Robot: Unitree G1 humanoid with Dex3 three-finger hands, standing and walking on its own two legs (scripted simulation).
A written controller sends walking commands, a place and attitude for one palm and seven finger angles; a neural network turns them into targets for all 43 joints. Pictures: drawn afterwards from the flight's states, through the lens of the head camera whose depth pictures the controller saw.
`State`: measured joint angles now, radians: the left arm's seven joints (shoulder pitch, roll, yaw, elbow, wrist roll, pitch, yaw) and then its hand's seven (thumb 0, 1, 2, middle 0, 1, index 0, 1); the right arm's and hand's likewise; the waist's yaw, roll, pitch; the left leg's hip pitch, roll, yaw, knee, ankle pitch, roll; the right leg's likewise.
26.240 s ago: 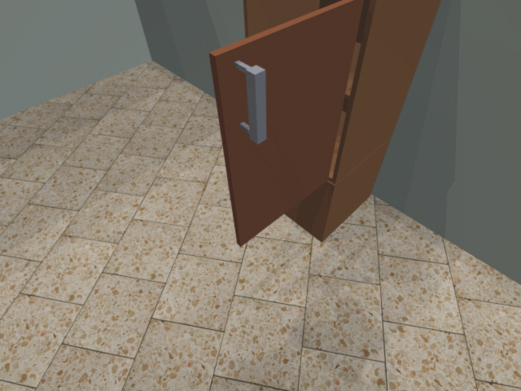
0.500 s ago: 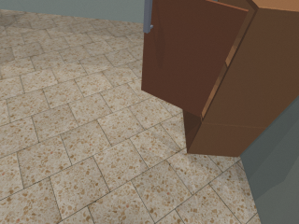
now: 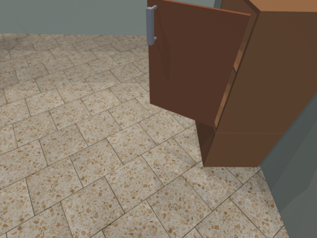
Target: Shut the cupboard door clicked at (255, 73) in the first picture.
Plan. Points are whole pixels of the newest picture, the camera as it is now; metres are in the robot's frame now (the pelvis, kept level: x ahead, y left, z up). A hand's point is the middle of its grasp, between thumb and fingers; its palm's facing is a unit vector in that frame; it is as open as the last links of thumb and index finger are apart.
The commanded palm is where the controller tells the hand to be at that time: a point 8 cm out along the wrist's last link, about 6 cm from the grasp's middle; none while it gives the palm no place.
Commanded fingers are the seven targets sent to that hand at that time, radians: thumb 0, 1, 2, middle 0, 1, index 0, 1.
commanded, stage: let the arm hang, fingers relaxed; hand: left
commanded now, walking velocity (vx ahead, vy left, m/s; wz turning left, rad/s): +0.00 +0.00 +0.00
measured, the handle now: (152, 25) +0.91 +0.07 +0.15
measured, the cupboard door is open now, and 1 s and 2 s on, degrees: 62 62 62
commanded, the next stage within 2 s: look to check the result in 0.24 s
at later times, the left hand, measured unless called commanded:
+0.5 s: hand out of the picture -0.04 +0.16 -0.18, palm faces +0.02 -0.98 -0.18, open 7.3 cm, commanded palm none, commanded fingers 0.00 0.90 0.90 -0.20 -0.30 -0.20 -0.30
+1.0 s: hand out of the picture +0.01 +0.17 -0.18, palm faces +0.00 -0.98 -0.21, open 7.3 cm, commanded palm none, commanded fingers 0.00 0.90 0.90 -0.20 -0.30 -0.20 -0.30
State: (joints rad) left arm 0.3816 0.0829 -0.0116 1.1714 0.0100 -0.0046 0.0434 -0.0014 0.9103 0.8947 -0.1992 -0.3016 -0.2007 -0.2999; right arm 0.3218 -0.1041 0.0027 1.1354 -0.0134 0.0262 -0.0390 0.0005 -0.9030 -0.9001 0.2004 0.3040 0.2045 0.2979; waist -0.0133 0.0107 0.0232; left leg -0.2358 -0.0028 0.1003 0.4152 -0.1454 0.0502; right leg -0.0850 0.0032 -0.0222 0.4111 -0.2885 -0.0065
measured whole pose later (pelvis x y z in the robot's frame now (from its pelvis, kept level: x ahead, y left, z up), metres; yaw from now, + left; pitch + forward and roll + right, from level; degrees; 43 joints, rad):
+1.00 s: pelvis +0.01 -0.01 +0.00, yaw +0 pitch -1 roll +0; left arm 0.28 0.15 0.00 1.14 0.01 -0.01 0.04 0.00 0.91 0.89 -0.20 -0.30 -0.20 -0.30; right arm 0.25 -0.17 -0.01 1.11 -0.01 0.01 -0.04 0.00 -0.90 -0.90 0.20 0.30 0.20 0.30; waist -0.03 0.01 0.05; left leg -0.22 0.00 0.10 0.40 -0.16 0.04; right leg -0.07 0.01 -0.02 0.39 -0.30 -0.01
